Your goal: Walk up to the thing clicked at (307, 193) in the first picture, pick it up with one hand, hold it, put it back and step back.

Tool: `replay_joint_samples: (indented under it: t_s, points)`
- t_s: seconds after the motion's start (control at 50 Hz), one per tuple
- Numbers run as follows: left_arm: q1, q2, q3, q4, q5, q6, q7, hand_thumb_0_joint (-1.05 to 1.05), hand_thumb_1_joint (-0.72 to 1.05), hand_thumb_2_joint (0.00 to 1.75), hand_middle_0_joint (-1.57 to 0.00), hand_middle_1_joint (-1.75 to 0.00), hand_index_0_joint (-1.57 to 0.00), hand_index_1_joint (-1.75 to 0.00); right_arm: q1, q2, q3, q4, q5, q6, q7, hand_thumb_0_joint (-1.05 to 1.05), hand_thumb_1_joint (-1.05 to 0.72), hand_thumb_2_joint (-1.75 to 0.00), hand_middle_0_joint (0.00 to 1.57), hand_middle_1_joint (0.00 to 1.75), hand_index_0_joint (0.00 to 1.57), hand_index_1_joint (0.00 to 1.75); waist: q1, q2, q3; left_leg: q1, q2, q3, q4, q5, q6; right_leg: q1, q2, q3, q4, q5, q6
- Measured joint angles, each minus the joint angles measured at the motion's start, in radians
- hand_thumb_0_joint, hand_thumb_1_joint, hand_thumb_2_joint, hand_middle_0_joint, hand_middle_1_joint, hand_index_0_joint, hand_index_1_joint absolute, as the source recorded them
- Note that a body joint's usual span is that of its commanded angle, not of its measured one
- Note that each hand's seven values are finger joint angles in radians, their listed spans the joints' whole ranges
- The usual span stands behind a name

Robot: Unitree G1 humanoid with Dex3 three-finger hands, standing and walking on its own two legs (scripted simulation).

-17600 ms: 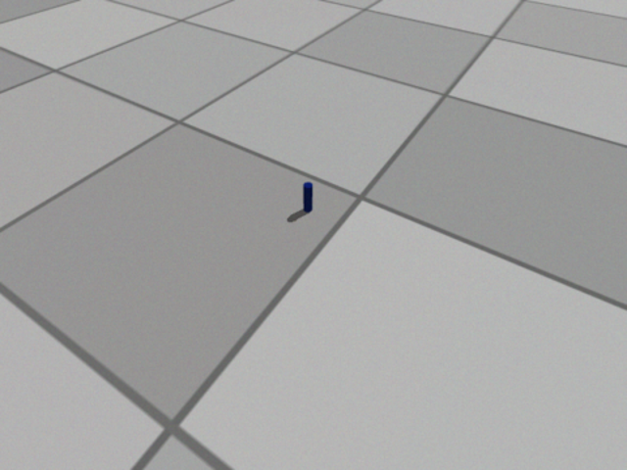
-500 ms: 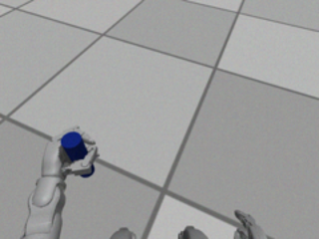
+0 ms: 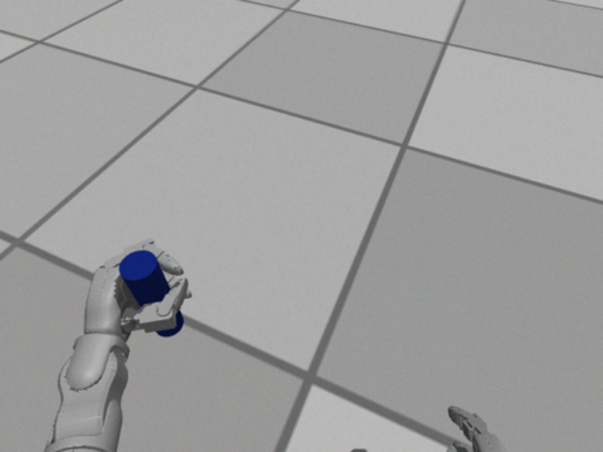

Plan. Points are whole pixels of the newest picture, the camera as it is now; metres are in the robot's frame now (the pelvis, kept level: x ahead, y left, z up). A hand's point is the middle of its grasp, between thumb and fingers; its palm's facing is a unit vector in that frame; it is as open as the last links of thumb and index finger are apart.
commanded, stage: hold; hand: left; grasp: from the side
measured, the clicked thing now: (155, 297) +0.32 +0.19 +0.04
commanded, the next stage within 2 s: none
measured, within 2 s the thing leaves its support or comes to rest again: neither
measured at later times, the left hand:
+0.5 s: hand (160, 290) +0.32 +0.17 +0.07, palm faces -0.02 -1.00 -0.02, open 5.2 cm
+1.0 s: hand (161, 294) +0.31 +0.17 +0.07, palm faces -0.01 -1.00 -0.01, open 5.2 cm
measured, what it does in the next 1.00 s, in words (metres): stands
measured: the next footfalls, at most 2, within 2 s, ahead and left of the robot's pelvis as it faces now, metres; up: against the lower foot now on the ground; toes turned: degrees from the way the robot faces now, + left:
none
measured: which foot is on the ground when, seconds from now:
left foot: down 0.00-1.00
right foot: down 0.00-1.00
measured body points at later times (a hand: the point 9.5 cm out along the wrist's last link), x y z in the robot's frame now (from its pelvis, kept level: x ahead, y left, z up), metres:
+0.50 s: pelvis +0.00 +0.00 +0.01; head +0.03 +0.00 +0.46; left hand +0.31 +0.22 +0.07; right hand +0.13 -0.25 -0.10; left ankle +0.01 +0.13 -0.69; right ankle +0.01 -0.12 -0.69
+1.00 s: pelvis -0.01 +0.00 +0.02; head +0.02 +0.00 +0.46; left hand +0.30 +0.22 +0.07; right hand +0.12 -0.25 -0.09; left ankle +0.01 +0.13 -0.69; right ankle +0.01 -0.12 -0.69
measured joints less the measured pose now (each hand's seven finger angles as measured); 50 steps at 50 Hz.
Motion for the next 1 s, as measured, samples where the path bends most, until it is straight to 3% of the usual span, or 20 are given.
replay_joint_samples:
  t_s: [1.0]
  points:
    - [-0.02, -0.007, -0.008, 0.054, 0.002, -0.019, -0.007, 0.01, 0.18, 1.15, -1.03, -1.17, -1.02, -1.16, -0.003, 0.001, 0.004, 0.025, -0.004, 0.0, 0.007, 0.01, -0.88, -0.9, 0.2, 0.3, 0.2, 0.3, 0.006, -0.004, 0.038, 0.125, -0.007, 0.008, -0.118, 0.063, 0.0, 0.118, -0.003, 0.005, -0.106, 0.057, -0.002]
